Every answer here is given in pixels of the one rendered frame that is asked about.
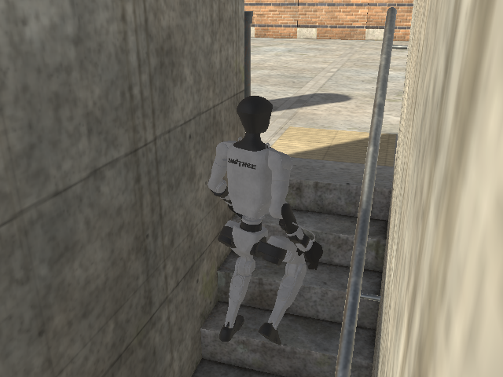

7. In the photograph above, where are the stairs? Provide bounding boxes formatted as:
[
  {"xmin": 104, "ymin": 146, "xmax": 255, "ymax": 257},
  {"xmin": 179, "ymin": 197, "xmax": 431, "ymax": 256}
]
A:
[{"xmin": 192, "ymin": 179, "xmax": 391, "ymax": 377}]

